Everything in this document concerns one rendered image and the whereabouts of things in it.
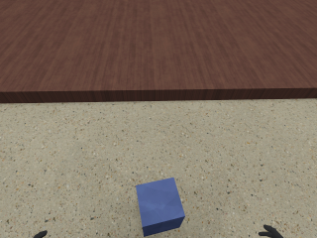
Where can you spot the robot right hand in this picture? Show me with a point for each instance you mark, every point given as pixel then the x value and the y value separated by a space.
pixel 270 232

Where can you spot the carton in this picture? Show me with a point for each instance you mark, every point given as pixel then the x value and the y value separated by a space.
pixel 160 206

